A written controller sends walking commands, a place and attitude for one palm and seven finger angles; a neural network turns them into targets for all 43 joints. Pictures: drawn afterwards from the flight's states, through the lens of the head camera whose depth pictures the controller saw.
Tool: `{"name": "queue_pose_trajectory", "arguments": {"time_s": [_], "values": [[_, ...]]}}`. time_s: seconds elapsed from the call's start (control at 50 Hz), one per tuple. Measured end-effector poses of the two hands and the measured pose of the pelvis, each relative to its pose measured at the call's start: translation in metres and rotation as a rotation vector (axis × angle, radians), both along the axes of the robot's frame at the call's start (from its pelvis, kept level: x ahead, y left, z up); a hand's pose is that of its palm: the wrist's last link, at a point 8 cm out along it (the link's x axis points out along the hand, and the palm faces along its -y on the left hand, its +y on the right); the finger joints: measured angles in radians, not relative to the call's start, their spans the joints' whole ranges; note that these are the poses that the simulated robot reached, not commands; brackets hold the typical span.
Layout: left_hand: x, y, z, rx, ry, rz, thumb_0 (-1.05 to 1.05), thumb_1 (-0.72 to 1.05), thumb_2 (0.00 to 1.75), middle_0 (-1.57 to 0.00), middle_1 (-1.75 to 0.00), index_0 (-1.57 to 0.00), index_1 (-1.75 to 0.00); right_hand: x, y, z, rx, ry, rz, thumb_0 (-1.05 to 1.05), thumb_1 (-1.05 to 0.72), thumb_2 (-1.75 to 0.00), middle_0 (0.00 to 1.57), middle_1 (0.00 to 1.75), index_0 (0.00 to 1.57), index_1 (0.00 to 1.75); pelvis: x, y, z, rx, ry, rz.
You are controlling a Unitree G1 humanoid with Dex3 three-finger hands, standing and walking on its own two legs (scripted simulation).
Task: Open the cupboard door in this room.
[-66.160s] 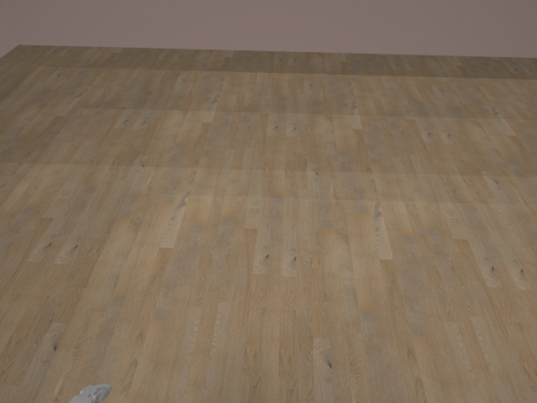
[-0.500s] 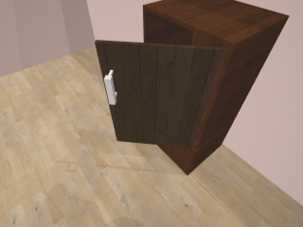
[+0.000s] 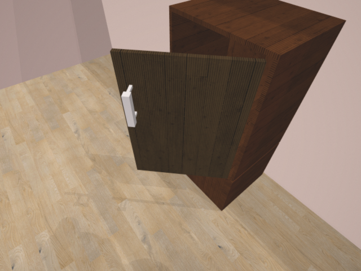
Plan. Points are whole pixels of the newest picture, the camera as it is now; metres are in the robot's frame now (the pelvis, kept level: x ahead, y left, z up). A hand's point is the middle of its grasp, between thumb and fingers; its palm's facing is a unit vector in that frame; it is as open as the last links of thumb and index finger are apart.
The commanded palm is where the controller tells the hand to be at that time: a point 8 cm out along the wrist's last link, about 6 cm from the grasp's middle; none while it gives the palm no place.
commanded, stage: shuffle to correct the standing spot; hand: left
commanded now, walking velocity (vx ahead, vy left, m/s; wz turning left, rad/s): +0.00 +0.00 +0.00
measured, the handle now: (131, 106) +0.59 +0.20 +0.01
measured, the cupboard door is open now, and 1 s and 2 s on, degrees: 44 44 44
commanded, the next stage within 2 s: come to a stop and stand still in 0.12 s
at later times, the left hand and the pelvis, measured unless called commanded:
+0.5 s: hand out of the picture +0.02 +0.20 -0.18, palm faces +0.05 -0.98 -0.21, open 7.3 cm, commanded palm none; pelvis +0.03 +0.04 -0.01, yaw +0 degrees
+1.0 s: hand out of the picture +0.08 +0.21 -0.18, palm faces +0.00 -0.97 -0.23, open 7.3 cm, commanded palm none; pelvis +0.06 +0.03 -0.01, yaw -1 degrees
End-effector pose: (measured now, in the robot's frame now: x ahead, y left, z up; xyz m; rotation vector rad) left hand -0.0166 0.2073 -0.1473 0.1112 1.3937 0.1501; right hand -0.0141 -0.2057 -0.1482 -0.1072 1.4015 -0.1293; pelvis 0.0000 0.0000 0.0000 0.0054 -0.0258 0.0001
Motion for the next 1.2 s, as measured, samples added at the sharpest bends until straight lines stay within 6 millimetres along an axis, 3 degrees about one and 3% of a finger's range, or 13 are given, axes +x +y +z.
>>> {"name": "queue_pose_trajectory", "arguments": {"time_s": [0.24, 0.36, 0.52, 0.64, 0.88, 1.2], "values": [[0.002, -0.001, -0.004, -0.012, 0.002, 0.028, 0.00, 0.91, 0.90, -0.19, -0.30, -0.20, -0.30, 0.003, -0.002, -0.001, -0.004, 0.030, 0.018, 0.01, -0.91, -0.89, 0.20, 0.30, 0.20, 0.30, 0.010, 0.000, -0.003, -0.009, 0.004, 0.009], [0.002, 0.015, -0.011, -0.007, 0.031, 0.017, 0.00, 0.91, 0.90, -0.20, -0.30, -0.20, -0.30, 0.019, 0.004, -0.004, -0.028, 0.009, 0.017, 0.01, -0.91, -0.89, 0.20, 0.30, 0.20, 0.30, 0.019, 0.017, -0.010, -0.038, 0.017, 0.011], [0.036, 0.049, 0.000, 0.049, 0.000, 0.010, 0.00, 0.91, 0.90, -0.20, -0.30, -0.20, -0.30, 0.039, 0.031, -0.011, -0.004, -0.018, 0.033, 0.02, -0.93, -0.89, 0.20, 0.30, 0.20, 0.30, 0.035, 0.037, -0.009, -0.024, 0.016, 0.003], [0.065, 0.060, 0.004, 0.069, -0.024, -0.017, 0.00, 0.91, 0.90, -0.19, -0.30, -0.20, -0.30, 0.044, 0.038, -0.013, 0.006, -0.011, 0.020, 0.02, -0.93, -0.89, 0.20, 0.30, 0.20, 0.30, 0.044, 0.043, -0.008, -0.010, 0.015, -0.011], [0.095, 0.054, 0.004, 0.073, -0.039, -0.041, 0.00, 0.92, 0.90, -0.19, -0.30, -0.20, -0.30, 0.056, 0.029, -0.012, -0.002, 0.013, 0.002, 0.01, -0.92, -0.89, 0.20, 0.30, 0.20, 0.30, 0.056, 0.036, -0.007, -0.001, 0.018, -0.023], [0.088, 0.033, 0.001, 0.053, -0.004, -0.035, 0.00, 0.93, 0.90, -0.20, -0.30, -0.20, -0.30, 0.077, 0.000, -0.006, -0.040, -0.004, 0.010, 0.01, -0.92, -0.89, 0.20, 0.30, 0.20, 0.30, 0.061, 0.018, -0.005, -0.002, 0.020, -0.021]]}}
